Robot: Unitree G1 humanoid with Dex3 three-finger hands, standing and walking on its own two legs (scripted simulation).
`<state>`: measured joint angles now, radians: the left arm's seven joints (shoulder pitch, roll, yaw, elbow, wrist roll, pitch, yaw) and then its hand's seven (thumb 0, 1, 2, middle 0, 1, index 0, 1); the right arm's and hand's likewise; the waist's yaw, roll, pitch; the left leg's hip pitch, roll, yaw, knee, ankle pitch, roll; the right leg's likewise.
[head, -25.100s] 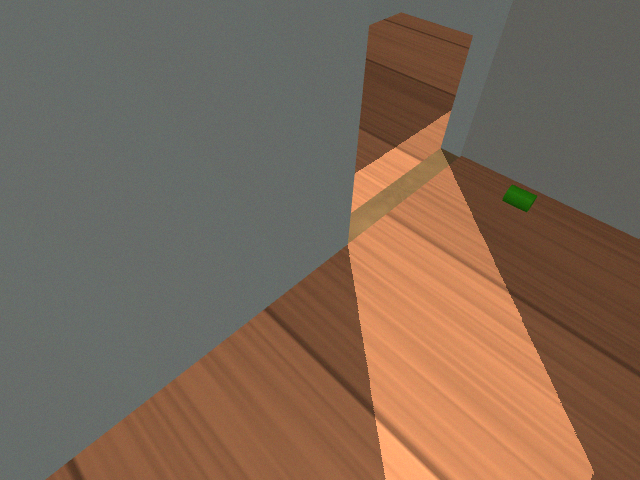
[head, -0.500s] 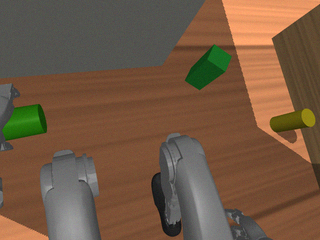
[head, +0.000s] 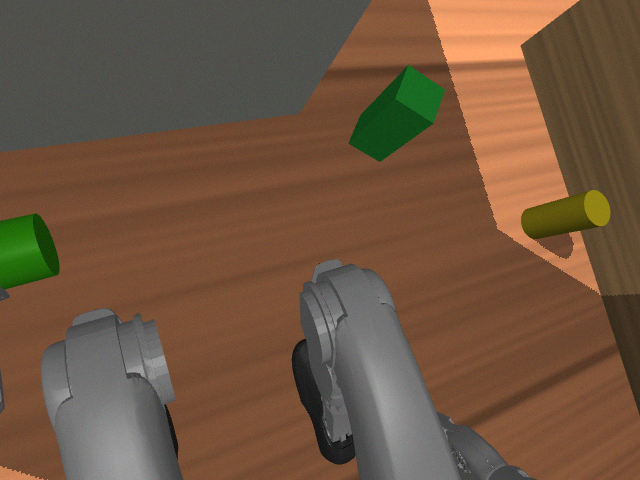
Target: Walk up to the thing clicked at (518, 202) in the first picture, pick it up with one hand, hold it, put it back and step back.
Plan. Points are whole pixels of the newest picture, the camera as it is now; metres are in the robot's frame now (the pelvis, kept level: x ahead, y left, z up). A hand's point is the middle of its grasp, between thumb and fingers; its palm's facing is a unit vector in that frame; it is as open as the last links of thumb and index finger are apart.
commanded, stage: rest palm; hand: left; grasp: from above
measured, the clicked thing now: out of the picture +0.40 +0.32 -0.26
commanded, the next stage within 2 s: close in 0.82 s
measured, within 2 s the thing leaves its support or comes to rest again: neither
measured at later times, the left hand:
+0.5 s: hand (0, 266) +0.38 +0.30 -0.24, palm faces -0.40 -0.09 -0.91, open 14.2 cm
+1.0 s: hand out of the picture +0.38 +0.33 -0.24, palm faces -0.48 -0.19 -0.86, open 13.9 cm
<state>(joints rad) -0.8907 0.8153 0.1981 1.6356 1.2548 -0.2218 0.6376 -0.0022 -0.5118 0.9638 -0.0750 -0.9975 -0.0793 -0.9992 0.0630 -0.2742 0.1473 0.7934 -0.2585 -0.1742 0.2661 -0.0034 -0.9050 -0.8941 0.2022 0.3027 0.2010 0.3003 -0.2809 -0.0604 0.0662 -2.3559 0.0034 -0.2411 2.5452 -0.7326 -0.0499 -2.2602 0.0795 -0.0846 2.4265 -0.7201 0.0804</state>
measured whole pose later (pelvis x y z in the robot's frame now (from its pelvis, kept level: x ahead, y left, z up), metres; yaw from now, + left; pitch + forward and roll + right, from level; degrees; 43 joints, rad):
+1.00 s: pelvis -0.01 +0.00 +0.00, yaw -2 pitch +27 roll -13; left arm -0.87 0.89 0.15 1.71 1.23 -0.30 0.64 0.00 -0.47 0.94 -0.09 -1.02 -0.10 -1.01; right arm 0.05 -0.31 0.21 0.78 -0.28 -0.24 0.33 0.00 -0.91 -0.90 0.20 0.30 0.20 0.30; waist -0.29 -0.09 0.13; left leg -2.32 0.00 -0.28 2.57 -0.73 -0.04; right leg -2.21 0.08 -0.12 2.42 -0.71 0.08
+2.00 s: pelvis -0.01 +0.00 +0.00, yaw -2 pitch +25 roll -13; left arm -0.86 0.87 0.12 1.71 1.33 -0.31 0.77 0.00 -0.06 0.59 -0.41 -0.73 -0.42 -0.70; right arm 0.03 -0.33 0.20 0.79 -0.29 -0.24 0.30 0.00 -0.89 -0.89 0.20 0.30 0.20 0.30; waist -0.29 -0.12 0.13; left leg -2.31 0.01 -0.29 2.56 -0.72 -0.05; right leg -2.20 0.09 -0.13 2.40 -0.68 0.07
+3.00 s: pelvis +0.00 +0.00 +0.00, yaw -2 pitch +29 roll -13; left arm -0.79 0.79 0.17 1.48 1.25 -0.23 0.64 -0.01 -0.11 0.45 -0.63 -0.52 -0.67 -0.46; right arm 0.09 -0.33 0.15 0.78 -0.24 -0.24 0.31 0.00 -0.91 -0.90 0.20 0.30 0.20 0.30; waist -0.26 -0.07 0.04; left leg -2.35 0.00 -0.27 2.54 -0.72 -0.04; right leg -2.23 0.07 -0.12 2.39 -0.70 0.06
